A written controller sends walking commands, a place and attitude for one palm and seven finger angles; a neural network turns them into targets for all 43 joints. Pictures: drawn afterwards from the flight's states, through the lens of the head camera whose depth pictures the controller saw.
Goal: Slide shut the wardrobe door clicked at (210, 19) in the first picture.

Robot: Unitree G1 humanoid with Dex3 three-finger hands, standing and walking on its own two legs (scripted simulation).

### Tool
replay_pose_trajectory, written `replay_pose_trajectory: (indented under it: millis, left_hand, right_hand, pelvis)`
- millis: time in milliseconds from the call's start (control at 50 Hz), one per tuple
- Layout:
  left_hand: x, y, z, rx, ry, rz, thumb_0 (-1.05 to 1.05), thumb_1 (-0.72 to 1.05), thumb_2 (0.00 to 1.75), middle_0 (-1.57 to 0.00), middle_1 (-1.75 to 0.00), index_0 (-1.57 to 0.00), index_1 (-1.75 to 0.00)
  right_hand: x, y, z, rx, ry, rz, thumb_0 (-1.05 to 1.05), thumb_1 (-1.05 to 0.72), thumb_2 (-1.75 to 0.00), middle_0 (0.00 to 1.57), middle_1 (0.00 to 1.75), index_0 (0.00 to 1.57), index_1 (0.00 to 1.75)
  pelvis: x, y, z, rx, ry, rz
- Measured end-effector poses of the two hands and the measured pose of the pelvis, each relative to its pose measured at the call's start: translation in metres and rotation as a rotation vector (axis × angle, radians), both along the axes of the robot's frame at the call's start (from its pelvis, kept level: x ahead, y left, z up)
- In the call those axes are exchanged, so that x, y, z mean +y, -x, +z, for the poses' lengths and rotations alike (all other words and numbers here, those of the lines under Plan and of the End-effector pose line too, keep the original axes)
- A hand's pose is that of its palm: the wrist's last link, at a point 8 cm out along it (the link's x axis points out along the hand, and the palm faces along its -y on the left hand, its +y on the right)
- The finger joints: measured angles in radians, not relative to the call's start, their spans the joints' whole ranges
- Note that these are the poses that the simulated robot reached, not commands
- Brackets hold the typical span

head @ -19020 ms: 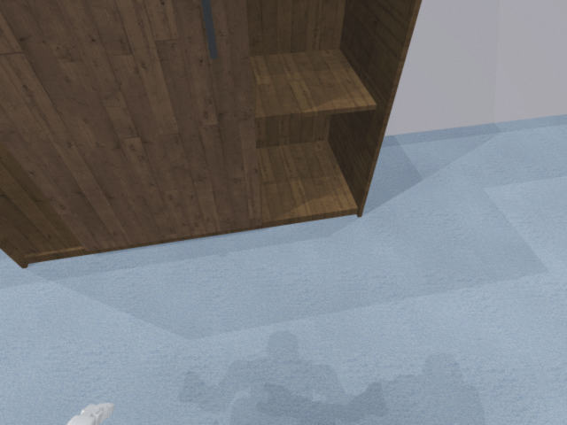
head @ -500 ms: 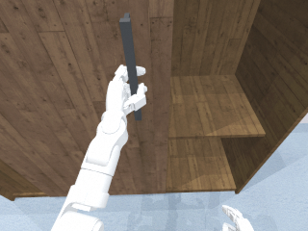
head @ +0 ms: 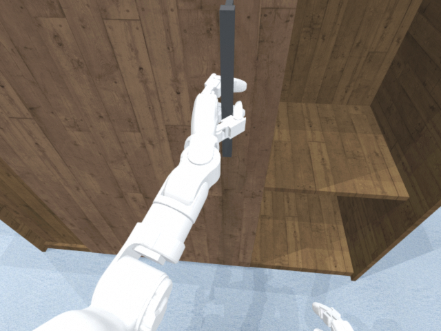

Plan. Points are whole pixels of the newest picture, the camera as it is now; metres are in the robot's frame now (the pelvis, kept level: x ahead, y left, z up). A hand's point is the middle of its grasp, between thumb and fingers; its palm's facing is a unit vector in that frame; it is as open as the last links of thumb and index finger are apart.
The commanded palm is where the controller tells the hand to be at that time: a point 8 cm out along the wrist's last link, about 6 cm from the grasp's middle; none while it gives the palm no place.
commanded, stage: tug the door sideways, standing still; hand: left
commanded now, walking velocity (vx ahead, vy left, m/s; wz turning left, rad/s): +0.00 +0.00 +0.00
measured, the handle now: (228, 91) +0.47 +0.03 +0.20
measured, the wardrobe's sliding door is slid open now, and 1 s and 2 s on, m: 0.45 0.45 0.32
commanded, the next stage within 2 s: step sideways, sliding the door along in 0.04 s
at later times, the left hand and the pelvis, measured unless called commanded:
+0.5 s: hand (236, 122) +0.42 +0.01 +0.17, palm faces -0.11 -0.99 -0.12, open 6.0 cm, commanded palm +0.41 +0.01 +0.18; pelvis +0.00 -0.03 -0.02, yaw -1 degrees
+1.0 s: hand (245, 122) +0.43 -0.01 +0.17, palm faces +0.15 -0.98 -0.09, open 6.1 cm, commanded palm +0.41 -0.04 +0.18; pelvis +0.04 -0.15 -0.03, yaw +8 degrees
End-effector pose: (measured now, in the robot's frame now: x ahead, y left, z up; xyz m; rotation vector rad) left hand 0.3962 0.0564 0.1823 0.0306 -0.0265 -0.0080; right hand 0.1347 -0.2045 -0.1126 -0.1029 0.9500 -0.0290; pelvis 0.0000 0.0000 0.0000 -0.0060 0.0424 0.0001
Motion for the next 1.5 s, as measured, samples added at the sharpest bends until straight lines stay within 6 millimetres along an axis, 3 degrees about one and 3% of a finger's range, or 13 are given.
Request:
replay_pose_trajectory:
  millis: [160, 220, 340, 440, 560, 780, 860, 960, 1120, 1280, 1360, 1500]
  left_hand:
    - [0.000, 0.000, 0.000, -0.008, -0.010, -0.001, 0.00, 0.78, 0.82, -0.36, -1.40, -0.28, -1.40]
    - [0.006, -0.005, -0.001, -0.059, -0.044, -0.083, -0.01, 0.73, 0.81, -0.37, -1.40, -0.29, -1.40]
    - [0.013, -0.011, -0.005, -0.156, -0.099, -0.173, -0.05, 0.68, 0.80, -0.42, -1.40, -0.30, -1.39]
    - [0.012, -0.012, -0.007, -0.183, -0.088, -0.152, -0.05, 0.68, 0.82, -0.44, -1.40, -0.30, -1.39]
    - [0.006, -0.010, -0.009, -0.210, -0.064, -0.086, -0.04, 0.71, 0.85, -0.45, -1.40, -0.28, -1.39]
    - [-0.001, -0.010, -0.016, -0.282, -0.013, -0.040, -0.04, 0.79, 0.86, -0.45, -1.40, -0.18, -1.40]
    - [-0.005, -0.009, -0.018, -0.308, -0.026, 0.010, -0.04, 0.80, 0.86, -0.48, -1.40, -0.15, -1.40]
    - [-0.010, -0.008, -0.019, -0.343, -0.074, 0.107, -0.04, 0.79, 0.86, -0.52, -1.40, -0.14, -1.40]
    - [-0.018, -0.007, -0.019, -0.322, -0.054, 0.180, -0.04, 0.77, 0.86, -0.48, -1.40, -0.22, -1.40]
    - [-0.031, -0.006, -0.019, -0.329, -0.052, 0.194, -0.04, 0.76, 0.86, -0.46, -1.40, -0.23, -1.40]
    - [-0.039, -0.006, -0.019, -0.332, -0.025, 0.157, -0.02, 0.77, 0.84, -0.46, -1.40, -0.25, -1.39]
    - [-0.059, -0.006, -0.020, -0.340, 0.000, 0.093, -0.01, 0.79, 0.82, -0.45, -1.40, -0.23, -1.37]
  right_hand:
    - [0.001, 0.042, -0.011, 0.075, 0.006, -0.017, 0.01, -0.91, -0.90, 0.20, 0.29, 0.20, 0.29]
    - [-0.003, 0.051, -0.012, 0.069, 0.033, -0.066, 0.01, -0.91, -0.90, 0.20, 0.29, 0.21, 0.29]
    - [-0.019, 0.059, -0.015, 0.035, 0.085, -0.164, 0.01, -0.91, -0.90, 0.20, 0.29, 0.20, 0.29]
    - [-0.030, 0.055, -0.024, 0.092, 0.081, -0.113, 0.01, -0.91, -0.90, 0.20, 0.29, 0.20, 0.29]
    - [-0.049, 0.020, -0.030, 0.103, 0.061, -0.029, 0.01, -0.91, -0.90, 0.20, 0.29, 0.20, 0.29]
    - [-0.071, -0.092, -0.003, -0.094, 0.053, 0.118, 0.01, -0.91, -0.90, 0.20, 0.29, 0.20, 0.29]
    - [-0.075, -0.120, -0.002, -0.127, 0.010, 0.170, 0.01, -0.91, -0.90, 0.20, 0.29, 0.20, 0.29]
    - [-0.090, -0.152, -0.015, -0.152, -0.026, 0.225, 0.01, -0.91, -0.90, 0.20, 0.29, 0.20, 0.29]
    - [-0.127, -0.165, -0.007, -0.152, 0.033, 0.225, 0.01, -0.91, -0.90, 0.20, 0.29, 0.20, 0.29]
    - [-0.144, -0.167, -0.007, -0.149, 0.036, 0.212, 0.01, -0.91, -0.90, 0.20, 0.29, 0.20, 0.29]
    - [-0.142, -0.168, -0.005, -0.164, 0.038, 0.209, 0.01, -0.91, -0.90, 0.20, 0.29, 0.20, 0.29]
    - [-0.120, -0.174, -0.007, -0.183, -0.020, 0.228, 0.01, -0.91, -0.90, 0.20, 0.29, 0.20, 0.29]
  pelvis:
    - [0.007, 0.010, -0.001, 0.008, 0.001, -0.001]
    - [0.009, 0.015, -0.002, 0.000, -0.002, -0.027]
    - [0.007, 0.017, -0.009, -0.024, -0.019, -0.061]
    - [-0.011, 0.010, -0.010, -0.059, -0.014, -0.041]
    - [-0.041, 0.000, -0.015, -0.087, 0.016, 0.025]
    - [-0.081, -0.009, -0.015, -0.064, -0.016, 0.063]
    - [-0.107, -0.022, -0.018, -0.086, 0.007, 0.060]
    - [-0.145, -0.041, -0.030, -0.131, 0.033, 0.106]
    - [-0.165, -0.053, -0.018, -0.073, -0.013, 0.125]
    - [-0.169, -0.064, -0.014, -0.042, -0.019, 0.134]
    - [-0.164, -0.067, -0.015, -0.034, -0.022, 0.116]
    - [-0.157, -0.073, -0.015, -0.035, -0.013, 0.115]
